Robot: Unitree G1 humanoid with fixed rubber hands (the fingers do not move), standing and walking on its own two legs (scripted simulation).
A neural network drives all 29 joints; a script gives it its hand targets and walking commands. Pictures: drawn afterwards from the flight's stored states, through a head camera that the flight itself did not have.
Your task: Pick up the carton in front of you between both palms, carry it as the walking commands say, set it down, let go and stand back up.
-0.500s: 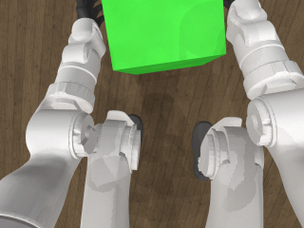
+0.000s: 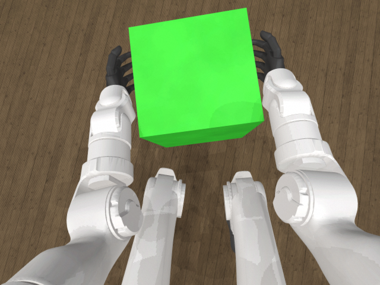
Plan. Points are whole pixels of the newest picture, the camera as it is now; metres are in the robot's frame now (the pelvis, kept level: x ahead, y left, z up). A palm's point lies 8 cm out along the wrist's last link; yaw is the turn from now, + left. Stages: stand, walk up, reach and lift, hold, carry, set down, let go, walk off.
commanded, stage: reach and lift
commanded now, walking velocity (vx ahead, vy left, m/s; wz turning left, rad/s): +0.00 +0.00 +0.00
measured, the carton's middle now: (196, 94) +0.49 +0.02 -0.14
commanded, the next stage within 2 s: none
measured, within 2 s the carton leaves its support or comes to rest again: neither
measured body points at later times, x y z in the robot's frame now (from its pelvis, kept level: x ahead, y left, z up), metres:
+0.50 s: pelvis +0.04 +0.00 +0.13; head +0.22 -0.01 +0.54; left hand +0.47 +0.16 +0.08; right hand +0.48 -0.14 +0.07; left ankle +0.12 +0.14 -0.42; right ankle +0.12 -0.12 -0.42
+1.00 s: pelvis +0.10 +0.00 +0.27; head +0.16 +0.00 +0.71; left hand +0.43 +0.16 +0.23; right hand +0.43 -0.15 +0.23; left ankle +0.12 +0.14 -0.42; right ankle +0.11 -0.12 -0.42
